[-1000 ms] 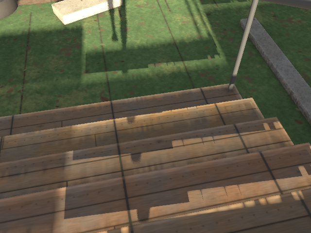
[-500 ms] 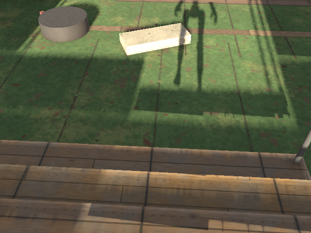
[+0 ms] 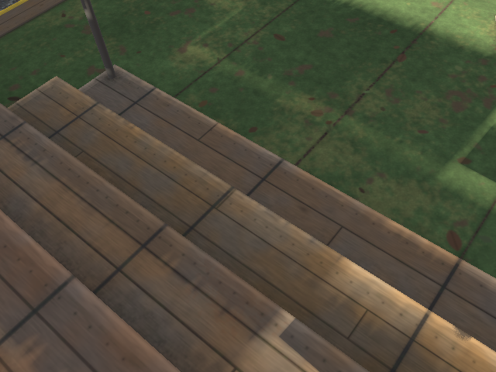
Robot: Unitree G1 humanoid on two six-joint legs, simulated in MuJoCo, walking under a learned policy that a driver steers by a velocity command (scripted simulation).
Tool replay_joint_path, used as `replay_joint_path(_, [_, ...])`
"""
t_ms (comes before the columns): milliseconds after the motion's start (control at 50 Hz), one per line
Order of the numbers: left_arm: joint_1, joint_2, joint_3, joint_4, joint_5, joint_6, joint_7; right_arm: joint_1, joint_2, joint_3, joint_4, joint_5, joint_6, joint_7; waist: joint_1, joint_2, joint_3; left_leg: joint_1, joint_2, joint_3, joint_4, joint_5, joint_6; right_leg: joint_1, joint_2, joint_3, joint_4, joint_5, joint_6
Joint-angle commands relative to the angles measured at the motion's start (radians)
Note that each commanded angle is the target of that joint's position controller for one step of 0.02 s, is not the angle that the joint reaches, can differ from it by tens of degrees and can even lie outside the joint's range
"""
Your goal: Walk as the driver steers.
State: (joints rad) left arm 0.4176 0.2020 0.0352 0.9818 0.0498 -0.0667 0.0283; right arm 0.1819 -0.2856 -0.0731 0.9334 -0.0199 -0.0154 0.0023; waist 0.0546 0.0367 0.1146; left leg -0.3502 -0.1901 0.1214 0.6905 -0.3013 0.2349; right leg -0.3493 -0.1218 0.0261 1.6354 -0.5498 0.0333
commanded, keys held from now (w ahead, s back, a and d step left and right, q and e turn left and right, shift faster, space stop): w+shift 0.04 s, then w+e+shift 0.96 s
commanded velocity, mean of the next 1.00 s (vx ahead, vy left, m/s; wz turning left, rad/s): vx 1.00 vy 0.00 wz -0.53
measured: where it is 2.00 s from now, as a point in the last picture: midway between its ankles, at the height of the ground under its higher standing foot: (439, 191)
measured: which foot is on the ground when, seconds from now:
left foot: down 0.00-0.36, up 0.38-0.80, down 0.82-1.00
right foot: up 0.00-0.32, down 0.34-0.82, up 0.84-1.00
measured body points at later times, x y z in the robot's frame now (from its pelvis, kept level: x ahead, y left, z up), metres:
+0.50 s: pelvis +0.41 -0.09 -0.13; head +0.42 -0.08 +0.32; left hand +0.41 +0.17 -0.27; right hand +0.49 -0.35 -0.25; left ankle +0.40 +0.05 -0.70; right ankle +0.39 -0.13 -0.85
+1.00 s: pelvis +0.85 -0.12 -0.28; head +0.87 -0.12 +0.17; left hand +1.07 +0.09 -0.41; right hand +0.72 -0.36 -0.41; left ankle +0.86 -0.02 -0.99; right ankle +0.75 -0.20 -0.88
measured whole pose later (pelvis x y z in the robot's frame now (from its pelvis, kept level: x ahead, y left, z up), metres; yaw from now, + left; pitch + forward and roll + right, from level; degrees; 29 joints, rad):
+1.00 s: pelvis +0.85 -0.12 -0.28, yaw -35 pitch +0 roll +2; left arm 0.28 0.33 0.09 0.87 0.04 0.02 -0.02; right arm 0.37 -0.25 -0.06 0.92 -0.02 -0.11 0.00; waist 0.02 -0.06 0.01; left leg -0.25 -0.05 0.10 0.71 -0.46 0.03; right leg -0.61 -0.04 0.04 1.44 -0.25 -0.10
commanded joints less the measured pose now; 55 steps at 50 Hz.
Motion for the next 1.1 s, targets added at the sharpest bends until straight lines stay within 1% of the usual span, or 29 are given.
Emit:
replay_joint_path(20, [-0.028,0.155,0.037,-0.101,0.031,0.007,-0.007,0.097,-0.087,-0.013,-0.034,0.016,-0.041,-0.031,-0.004,-0.203,-0.050,0.216,0.463,-0.691,-0.309,0.212,0.223,-0.374,-0.049,0.084,-0.389,0.082,0.043])
replay_joint_path(80, [-0.029,0.105,0.027,-0.099,0.007,0.044,-0.017,0.127,-0.138,-0.021,-0.005,-0.007,-0.101,-0.021,0.017,-0.097,-0.056,-0.055,0.337,-0.492,-0.289,0.375,0.148,-0.164,-0.019,0.020,-0.580,0.464,0.034])
replay_joint_path(140, [-0.107,0.089,0.026,-0.110,-0.013,0.012,-0.044,0.079,-0.013,0.016,0.024,0.054,-0.128,-0.017,0.011,-0.028,-0.079,-0.205,0.162,-0.252,-0.174,0.090,-0.001,0.090,0.002,0.001,-0.944,1.051,-0.038])
replay_joint_path(260, [-0.393,0.076,0.023,-0.223,-0.036,0.025,-0.080,0.300,-0.059,0.018,0.070,-0.022,-0.094,-0.048,-0.175,-0.028,0.106,0.098,0.274,-0.237,0.034,0.245,-0.053,-0.165,0.104,-0.043,-1.078,0.854,-0.132])
replay_joint_path(300, [-0.245,0.116,0.038,-0.173,-0.023,0.028,-0.069,0.290,-0.093,0.018,0.068,-0.035,-0.088,-0.058,-0.108,-0.031,0.069,0.226,0.304,-0.186,0.215,0.631,-0.062,-0.091,0.123,-0.100,-1.173,0.706,-0.166])
replay_joint_path(340, [0.212,0.176,0.078,-0.022,-0.037,0.035,-0.059,0.188,-0.120,0.003,0.045,-0.028,-0.083,-0.052,0.126,-0.058,-0.174,0.165,0.300,-0.100,0.748,0.928,-0.087,0.351,0.158,-0.124,-1.181,0.615,-0.224])
replay_joint_path(360, [0.354,0.209,0.090,0.026,-0.028,0.035,-0.078,0.085,-0.072,0.006,0.029,-0.018,-0.087,-0.043,0.226,-0.222,-0.166,-0.149,0.145,0.001,1.386,0.201,-0.132,0.538,0.085,-0.004,-1.216,0.694,-0.330])
replay_joint_path(380, [0.291,0.210,0.073,0.011,-0.040,0.046,-0.089,0.108,0.024,0.032,-0.065,-0.010,-0.094,-0.045,0.071,-0.329,-0.222,-0.608,0.100,-0.089,1.561,-0.391,-0.150,0.821,-0.036,0.252,-0.861,1.019,-0.380])
replay_joint_path(400, [0.279,0.250,0.083,-0.012,-0.044,0.044,-0.075,0.051,-0.015,0.050,-0.164,0.011,-0.110,-0.041,0.107,-0.288,-0.348,-0.857,0.100,-0.145,1.434,-0.348,-0.184,0.993,-0.201,0.618,-1.092,0.757,-0.548])
replay_joint_path(420, [0.207,0.248,0.090,-0.024,-0.045,0.048,-0.042,-0.047,-0.039,0.055,-0.180,-0.010,-0.120,-0.043,0.094,-0.103,-0.277,-0.903,0.171,-0.210,1.235,-0.249,-0.191,0.849,-0.267,0.766,-1.292,0.390,-0.552])
replay_joint_path(440, [0.105,0.209,0.073,-0.057,-0.023,0.048,-0.037,-0.044,-0.096,0.034,-0.130,-0.025,-0.111,-0.038,0.024,0.102,-0.106,-0.788,0.237,-0.215,1.044,-0.159,-0.193,0.576,-0.225,0.679,-1.327,0.237,-0.480])
replay_joint_path(460, [0.071,0.227,0.072,-0.063,-0.012,0.036,-0.034,-0.033,-0.071,0.041,-0.122,-0.049,-0.097,-0.032,-0.017,0.057,-0.044,-0.703,0.253,-0.225,0.960,-0.226,-0.201,0.362,-0.195,0.722,-1.300,0.210,-0.480])
replay_joint_path(500, [-0.004,0.167,0.038,-0.076,-0.050,-0.018,-0.018,-0.158,-0.038,0.060,-0.191,-0.044,-0.052,-0.020,-0.095,0.075,0.088,-0.416,0.288,-0.208,0.413,0.068,-0.253,-0.099,0.017,0.464,-1.405,0.219,-0.363])
replay_joint_path(560, [-0.001,0.232,0.061,-0.091,-0.057,-0.021,-0.028,-0.059,-0.016,0.058,-0.131,-0.055,-0.041,0.017,-0.094,-0.125,-0.049,-0.047,0.268,-0.155,0.276,0.433,-0.247,-0.157,0.057,0.364,-1.336,0.705,-0.342])
replay_joint_path(600, [0.079,0.169,0.051,-0.088,-0.062,-0.026,-0.036,-0.149,-0.058,0.037,-0.152,-0.025,-0.063,0.012,-0.012,-0.013,-0.060,-0.215,0.271,-0.189,0.142,0.661,-0.214,0.058,0.109,0.360,-1.184,0.655,-0.314])
replay_joint_path(620, [0.106,0.140,0.045,-0.080,-0.072,-0.027,-0.032,-0.225,-0.047,0.041,-0.192,-0.036,-0.076,0.014,0.018,0.003,-0.066,-0.253,0.260,-0.200,0.015,0.733,-0.203,0.125,0.124,0.369,-1.132,0.541,-0.294])
replay_joint_path(680, [0.148,0.173,0.046,-0.081,-0.046,-0.005,-0.033,-0.332,-0.007,0.052,-0.253,-0.020,-0.076,0.024,0.105,-0.068,-0.046,-0.171,0.177,-0.154,-0.176,0.657,-0.216,0.128,0.154,0.419,-1.046,0.455,-0.272])
replay_joint_path(740, [0.159,0.163,0.039,-0.074,-0.035,0.016,-0.009,-0.275,-0.012,0.047,-0.258,0.011,-0.093,0.003,0.104,-0.123,-0.025,-0.021,0.182,-0.216,-0.324,0.624,-0.246,0.195,0.167,0.450,-0.922,0.504,-0.226])
replay_joint_path(780, [0.129,0.196,0.040,-0.065,-0.016,0.033,0.007,-0.085,-0.060,0.023,-0.218,0.016,-0.103,-0.016,0.000,-0.084,-0.090,0.145,0.221,-0.234,-0.424,0.679,-0.255,0.247,0.207,0.428,-0.639,0.546,-0.225])
replay_joint_path(820, [0.026,0.215,0.057,-0.095,-0.043,0.033,0.001,0.301,-0.143,-0.020,-0.115,0.008,-0.089,-0.020,-0.208,0.014,-0.250,0.683,0.326,-0.309,-0.295,0.577,-0.228,-0.102,0.256,0.318,-0.101,0.175,-0.209])
replay_joint_path(840, [0.114,0.116,0.034,-0.125,-0.073,0.027,0.010,0.388,-0.164,-0.014,-0.102,-0.036,-0.084,-0.003,-0.156,0.133,-0.330,0.939,0.508,-0.339,0.136,1.065,-0.237,-0.400,0.248,0.237,0.253,-0.258,-0.199])
replay_joint_path(860, [0.224,0.130,0.030,-0.134,-0.086,0.028,0.037,0.402,-0.144,-0.016,-0.112,-0.023,-0.081,0.022,-0.112,0.198,-0.484,1.041,0.636,-0.514,0.171,1.173,-0.190,-0.540,0.185,0.156,0.342,-0.167,-0.176])
replay_joint_path(880, [0.169,0.155,0.024,-0.158,-0.062,0.033,0.028,0.322,-0.200,-0.042,-0.134,-0.012,-0.087,0.013,-0.124,0.274,-0.513,0.886,0.707,-0.760,-0.106,0.312,-0.046,-0.605,0.144,0.095,0.263,-0.016,-0.150])
replay_joint_path(900, [-0.010,0.213,0.045,-0.153,-0.008,0.054,0.004,0.215,-0.064,-0.017,-0.154,-0.013,-0.080,0.012,-0.124,0.030,-0.262,0.564,0.567,-0.670,-0.278,-0.114,-0.082,-0.570,0.075,0.092,0.118,0.132,-0.159])
replay_joint_path(920, [-0.050,0.207,0.052,-0.173,0.006,0.064,-0.014,0.183,-0.091,-0.013,-0.144,-0.019,-0.088,0.003,-0.107,0.110,-0.135,0.390,0.597,-0.696,-0.257,0.088,-0.063,-0.547,0.080,0.073,0.111,0.154,-0.150])
replay_joint_path(940, [-0.106,0.206,0.061,-0.160,0.018,0.068,-0.031,0.220,-0.029,0.002,-0.095,-0.017,-0.107,0.005,-0.091,-0.031,-0.038,0.262,0.526,-0.544,-0.188,0.349,-0.132,-0.526,0.022,0.131,-0.085,0.300,-0.163])
replay_joint_path(960, [-0.126,0.151,0.056,-0.169,-0.006,0.082,-0.053,0.253,-0.017,0.009,-0.059,-0.006,-0.119,0.000,-0.051,-0.002,0.014,0.107,0.475,-0.403,-0.197,0.417,-0.171,-0.443,0.013,0.135,-0.225,0.349,-0.143])
replay_joint_path(1040, [-0.191,0.117,0.039,-0.203,0.001,0.091,-0.083,0.221,-0.086,-0.013,-0.022,0.020,-0.130,-0.011,-0.012,0.088,-0.052,0.093,0.461,-0.272,-0.202,0.560,-0.191,-0.375,0.034,0.029,-0.447,0.575,-0.136])
replay_joint_path(1100, [-0.324,0.086,0.020,-0.216,-0.021,0.054,-0.107,0.275,0.040,0.025,0.030,0.017,-0.150,-0.024,-0.016,-0.019,-0.002,-0.031,0.335,-0.045,-0.137,0.237,-0.273,-0.242,0.091,-0.080,-0.841,1.102,-0.183])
